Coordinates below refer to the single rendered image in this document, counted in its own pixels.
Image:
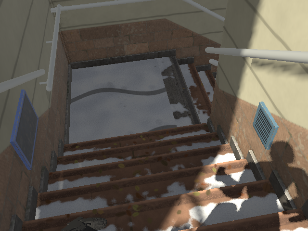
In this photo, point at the stairs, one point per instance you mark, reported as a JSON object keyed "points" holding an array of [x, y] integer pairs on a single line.
{"points": [[174, 179], [201, 86]]}

